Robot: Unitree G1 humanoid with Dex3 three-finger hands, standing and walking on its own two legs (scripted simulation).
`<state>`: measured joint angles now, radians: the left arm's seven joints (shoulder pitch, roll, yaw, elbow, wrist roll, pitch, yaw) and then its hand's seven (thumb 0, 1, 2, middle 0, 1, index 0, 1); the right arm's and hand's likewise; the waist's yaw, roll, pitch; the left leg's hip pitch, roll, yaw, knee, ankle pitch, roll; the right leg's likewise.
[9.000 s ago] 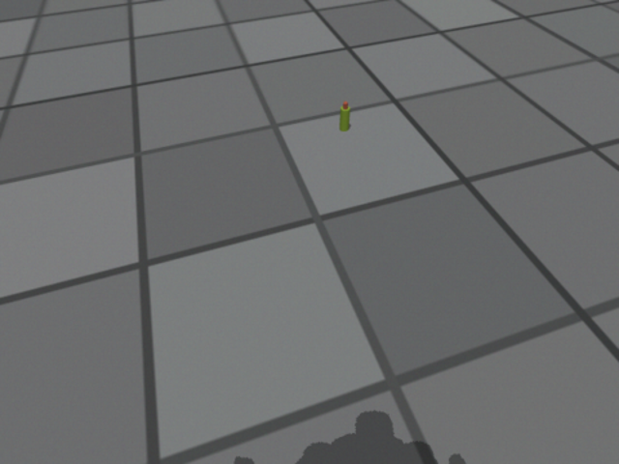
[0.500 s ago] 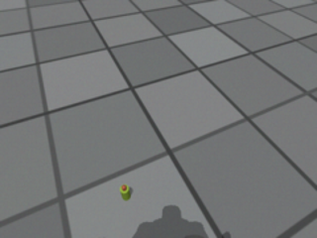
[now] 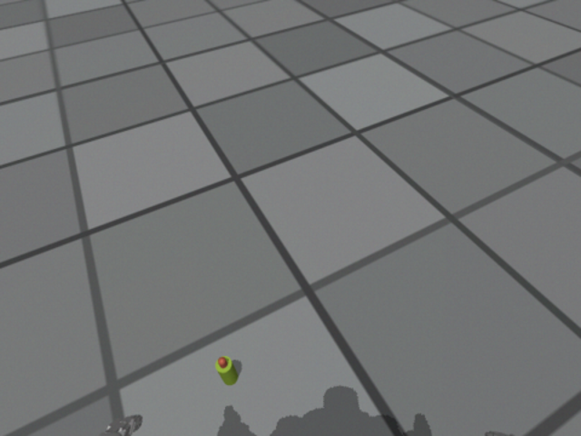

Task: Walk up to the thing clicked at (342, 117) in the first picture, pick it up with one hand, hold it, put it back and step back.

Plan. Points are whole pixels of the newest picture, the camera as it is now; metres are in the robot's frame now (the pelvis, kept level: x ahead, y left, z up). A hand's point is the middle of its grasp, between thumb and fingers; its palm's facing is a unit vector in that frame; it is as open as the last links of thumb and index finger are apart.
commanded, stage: stand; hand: left
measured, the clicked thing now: (226, 369) +0.44 +0.25 -0.69
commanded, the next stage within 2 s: go down in 1.86 s
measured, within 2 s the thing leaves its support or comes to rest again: neither
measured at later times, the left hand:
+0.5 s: hand out of the picture +0.08 +0.28 -0.14, palm faces -0.02 -0.93 -0.35, open 7.4 cm
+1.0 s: hand out of the picture +0.08 +0.27 -0.15, palm faces -0.03 -0.94 -0.34, open 7.4 cm
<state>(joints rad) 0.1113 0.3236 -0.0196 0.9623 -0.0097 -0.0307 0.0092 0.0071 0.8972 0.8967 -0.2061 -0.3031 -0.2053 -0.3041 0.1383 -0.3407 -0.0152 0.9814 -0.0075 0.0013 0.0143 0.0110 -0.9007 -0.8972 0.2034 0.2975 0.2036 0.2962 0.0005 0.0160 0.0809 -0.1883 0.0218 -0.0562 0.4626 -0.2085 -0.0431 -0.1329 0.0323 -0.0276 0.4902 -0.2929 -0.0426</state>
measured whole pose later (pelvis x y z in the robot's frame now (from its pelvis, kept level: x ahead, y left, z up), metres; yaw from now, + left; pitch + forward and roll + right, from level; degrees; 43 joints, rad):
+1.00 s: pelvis +0.01 +0.02 +0.01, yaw -1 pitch -2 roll +0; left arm 0.10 0.35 0.00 1.16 0.00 -0.02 -0.01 0.01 0.90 0.90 -0.20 -0.30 -0.20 -0.30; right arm 0.09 -0.35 0.00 1.16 -0.01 -0.02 0.01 0.01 -0.90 -0.90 0.20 0.30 0.20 0.30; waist 0.00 0.00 0.05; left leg -0.15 0.01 -0.03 0.32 -0.14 -0.02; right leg -0.08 0.02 0.00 0.31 -0.20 -0.01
